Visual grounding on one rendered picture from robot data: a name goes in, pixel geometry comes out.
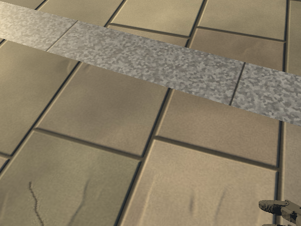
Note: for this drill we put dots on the robot right hand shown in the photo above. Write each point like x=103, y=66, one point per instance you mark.
x=287, y=209

